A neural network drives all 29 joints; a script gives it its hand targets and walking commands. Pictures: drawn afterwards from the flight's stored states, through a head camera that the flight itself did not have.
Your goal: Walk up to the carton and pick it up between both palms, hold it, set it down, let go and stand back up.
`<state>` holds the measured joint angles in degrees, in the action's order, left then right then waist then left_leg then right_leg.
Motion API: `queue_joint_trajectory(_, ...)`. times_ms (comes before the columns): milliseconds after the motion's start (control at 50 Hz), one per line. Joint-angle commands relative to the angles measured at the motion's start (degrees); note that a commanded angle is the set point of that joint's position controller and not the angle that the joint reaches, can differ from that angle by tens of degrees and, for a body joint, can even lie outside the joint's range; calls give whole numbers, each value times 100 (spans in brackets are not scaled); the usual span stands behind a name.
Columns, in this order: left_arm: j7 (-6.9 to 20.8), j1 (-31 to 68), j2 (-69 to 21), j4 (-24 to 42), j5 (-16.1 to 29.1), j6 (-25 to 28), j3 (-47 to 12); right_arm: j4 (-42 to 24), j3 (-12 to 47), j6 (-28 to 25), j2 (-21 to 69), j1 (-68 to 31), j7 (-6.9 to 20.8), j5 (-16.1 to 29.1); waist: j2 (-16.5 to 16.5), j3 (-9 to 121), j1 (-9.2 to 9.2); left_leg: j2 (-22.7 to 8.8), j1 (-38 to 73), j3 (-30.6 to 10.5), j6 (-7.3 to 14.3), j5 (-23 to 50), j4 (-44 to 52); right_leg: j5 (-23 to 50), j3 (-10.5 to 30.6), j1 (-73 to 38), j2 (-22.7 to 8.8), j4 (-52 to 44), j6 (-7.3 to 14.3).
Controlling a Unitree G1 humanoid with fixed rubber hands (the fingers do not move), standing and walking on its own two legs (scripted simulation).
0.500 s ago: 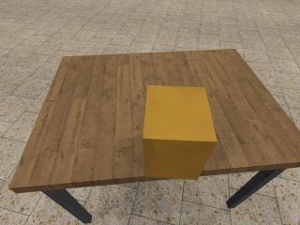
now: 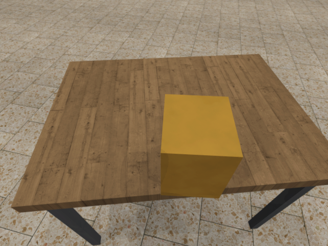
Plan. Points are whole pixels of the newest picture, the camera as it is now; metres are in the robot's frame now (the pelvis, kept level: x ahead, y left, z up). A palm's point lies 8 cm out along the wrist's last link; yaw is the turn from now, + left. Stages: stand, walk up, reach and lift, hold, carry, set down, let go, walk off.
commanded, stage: walk up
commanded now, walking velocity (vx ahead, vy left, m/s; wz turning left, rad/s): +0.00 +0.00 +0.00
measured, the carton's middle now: (193, 148) +0.36 -0.07 +0.03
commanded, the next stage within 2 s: stand in 1.36 s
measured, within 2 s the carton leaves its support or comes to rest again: neither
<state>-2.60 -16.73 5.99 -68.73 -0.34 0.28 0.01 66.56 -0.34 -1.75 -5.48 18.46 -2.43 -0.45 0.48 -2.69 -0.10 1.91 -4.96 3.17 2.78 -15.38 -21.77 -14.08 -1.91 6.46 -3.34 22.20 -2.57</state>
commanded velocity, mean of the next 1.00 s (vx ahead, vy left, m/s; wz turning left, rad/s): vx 0.00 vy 0.00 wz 0.00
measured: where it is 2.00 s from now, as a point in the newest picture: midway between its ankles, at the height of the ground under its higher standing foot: outside the picture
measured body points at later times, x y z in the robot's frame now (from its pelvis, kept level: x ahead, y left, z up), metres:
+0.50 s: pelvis +0.00 +0.01 +0.00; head +0.01 +0.01 +0.45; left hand -0.03 +0.21 -0.17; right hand -0.03 -0.20 -0.16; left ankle -0.04 +0.08 -0.74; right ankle -0.02 -0.15 -0.74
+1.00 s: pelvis +0.00 +0.02 +0.00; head +0.01 +0.02 +0.45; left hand -0.04 +0.21 -0.17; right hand -0.04 -0.19 -0.16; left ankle -0.04 +0.08 -0.74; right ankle -0.02 -0.15 -0.74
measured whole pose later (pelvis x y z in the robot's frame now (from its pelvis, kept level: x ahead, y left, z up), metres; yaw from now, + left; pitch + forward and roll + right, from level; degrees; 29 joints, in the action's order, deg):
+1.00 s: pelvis +0.00 +0.02 +0.00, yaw +0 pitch -2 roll +0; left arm -3.0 -16.1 5.5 -71.2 -0.4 -0.1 0.8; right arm 66.3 -1.1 -1.9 -5.1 19.5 -3.1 -0.7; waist 0.9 -3.2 -0.2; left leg 3.5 -4.4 3.7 4.4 -14.7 -20.9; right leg -13.3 -1.3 6.0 -4.9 21.6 -4.0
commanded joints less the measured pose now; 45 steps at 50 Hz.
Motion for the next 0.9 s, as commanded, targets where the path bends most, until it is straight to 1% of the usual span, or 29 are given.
queue_joint_trajectory(0,-18,-557,375,-1,1,14,47,-35,-61,-31,-444,603,-17,2,-49,-323,1,-749,-222,-599,28,1779,450,1076,235,190,-330,-227,203)
queue_joint_trajectory(220,-20,-593,367,-6,4,8,41,-57,-55,-40,-440,637,-17,5,-59,-330,3,-746,-210,-611,41,1869,442,1054,214,200,-339,-200,178)
queue_joint_trajectory(260,-53,-493,414,-21,-1,21,103,-5,-85,-31,-467,612,-65,-7,-175,-242,-38,-787,-219,-574,55,1885,490,1191,237,42,-388,-238,254)
queue_joint_trajectory(300,-56,-481,361,-60,-4,29,105,-39,-105,-35,-429,579,-72,3,-184,-248,-3,-794,-160,-541,40,2082,422,1328,245,77,-397,-247,269)
queue_joint_trajectory(320,-54,-474,365,-70,-22,32,109,-15,-122,-37,-453,573,-73,-11,-125,-274,-3,-768,-105,-501,23,2082,423,1369,248,96,-393,-250,260)
queue_joint_trajectory(340,-52,-447,330,-76,-20,26,120,-20,-115,-38,-469,638,-75,-8,43,-214,-6,-798,-152,-541,32,2125,422,1364,178,21,-402,-248,245)
queue_joint_trajectory(360,-52,-486,299,-102,-7,16,113,-17,-117,-35,-433,603,-77,0,80,-239,-29,-793,-142,-564,51,2004,435,1287,158,94,-380,-231,220)
queue_joint_trajectory(380,-58,-504,255,-148,12,15,96,-30,-130,-28,-456,597,-79,2,109,-264,-9,-785,-180,-557,48,1881,441,1236,226,82,-388,-270,242)
queue_joint_trajectory(420,-56,-504,345,-131,-21,18,140,-10,-134,-20,-510,607,-87,-31,130,-318,-33,-788,-75,-554,59,1918,456,1202,219,143,-404,-265,214)
queue_joint_trajectory(440,-59,-454,332,-124,-8,8,124,-3,-135,-14,-474,662,-87,-11,-53,-342,9,-795,-182,-569,58,1877,480,1133,230,136,-413,-267,251)
queue_joint_trajectory(460,-60,-452,331,-121,-8,1,136,23,-128,-15,-461,616,-88,-30,-101,-389,-13,-778,-230,-557,56,1871,490,1059,230,131,-382,-298,222)
queue_joint_trajectory(480,-64,-443,295,-163,-10,-4,124,20,-139,-11,-449,642,-82,-16,-134,-414,16,-775,-273,-545,34,1836,516,1106,225,64,-420,-297,217)
queue_joint_trajectory(500,-63,-444,301,-153,-8,-10,114,14,-135,-16,-417,617,-74,-16,-110,-352,7,-752,-266,-553,42,1771,538,1127,183,54,-407,-285,229)
queue_joint_trajectory(520,-63,-459,262,-148,9,-13,122,-14,-123,-8,-390,551,-82,-21,-128,-476,-70,-756,-281,-585,46,1811,512,1072,222,127,-386,-297,207)
queue_joint_trajectory(540,-61,-427,275,-141,-14,-12,127,6,-138,-4,-378,610,-94,-7,-42,-427,-28,-754,-217,-569,43,1828,542,1071,197,163,-406,-272,226)
queue_joint_trajectory(560,-62,-414,323,-155,-30,-19,142,6,-130,-12,-434,641,-95,-22,73,-454,3,-812,-180,-625,38,2035,519,1083,165,144,-388,-230,210)
queue_joint_trajectory(580,-56,-428,316,-168,-29,-8,134,-15,-153,-28,-500,607,-98,-24,61,-355,-21,-804,-84,-582,41,2120,473,1140,162,155,-376,-235,215)
queue_joint_trajectory(600,-62,-433,235,-168,1,-11,110,-40,-148,-24,-505,642,-84,-3,2,-332,-24,-804,-157,-637,67,1991,494,1087,194,149,-375,-252,224)
queue_joint_trajectory(620,-59,-391,271,-165,2,-9,118,-5,-159,-25,-475,650,-79,-15,-5,-301,6,-791,-166,-553,59,1897,523,1027,171,97,-400,-261,229)
queue_joint_trajectory(640,-62,-415,237,-154,7,-19,111,-25,-138,-20,-438,633,-71,-22,-29,-374,-11,-790,-205,-592,53,1884,564,994,184,129,-414,-255,219)
queue_joint_trajectory(680,-59,-406,285,-197,0,-25,129,-34,-120,-19,-385,581,-86,-21,-222,-406,-18,-784,-203,-597,47,1761,591,905,183,151,-392,-290,218)
queue_joint_trajectory(700,-55,-391,291,-183,1,-32,117,-45,-105,-12,-367,600,-86,-7,-223,-507,-34,-765,-259,-606,50,1780,635,900,164,241,-415,-254,220)
queue_joint_trajectory(760,-52,-372,329,-196,-4,-41,124,-21,-131,-21,-463,693,-87,-14,-106,-524,-14,-760,-353,-620,25,1545,656,847,190,171,-426,-304,222)
queue_joint_trajectory(780,-53,-401,250,-203,-8,-36,107,-43,-143,-24,-459,653,-86,-28,-53,-470,-32,-780,-353,-626,49,1499,656,880,163,98,-414,-321,188)
queue_joint_trajectory(800,-56,-467,267,-227,6,-34,128,-68,-147,-36,-464,627,-85,-11,-18,-450,-55,-765,-305,-646,58,1582,641,957,139,89,-403,-285,179)
queue_joint_trajectory(820,-59,-491,242,-253,5,-28,120,-61,-142,-44,-413,647,-80,-23,-125,-333,-36,-753,-247,-592,63,1595,626,970,186,85,-423,-310,191)
queue_joint_trajectory(840,-53,-496,281,-276,-11,-21,118,-66,-141,-46,-425,662,-83,-8,35,-395,-18,-746,-164,-569,53,1672,588,987,175,169,-427,-313,191)
queue_joint_trajectory(860,-51,-410,299,-246,-17,-14,126,-39,-159,-45,-412,723,-94,-15,2,-325,3,-750,-105,-589,70,1782,587,976,163,154,-428,-279,216)
queue_joint_trajectory(880,-55,-391,335,-254,-29,-14,137,-42,-164,-49,-454,704,-99,-9,63,-346,12,-773,-71,-592,62,1896,577,986,102,198,-413,-230,193)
